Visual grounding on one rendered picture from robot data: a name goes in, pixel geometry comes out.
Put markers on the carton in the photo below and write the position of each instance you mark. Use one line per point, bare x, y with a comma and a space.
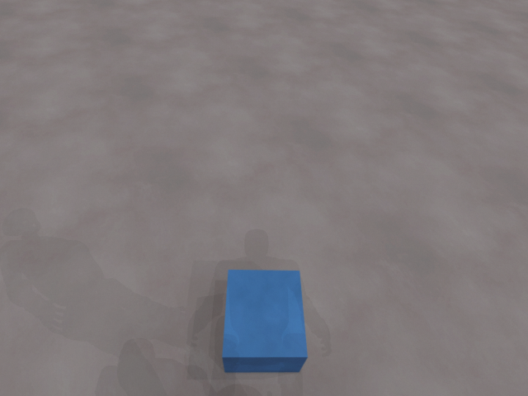
264, 322

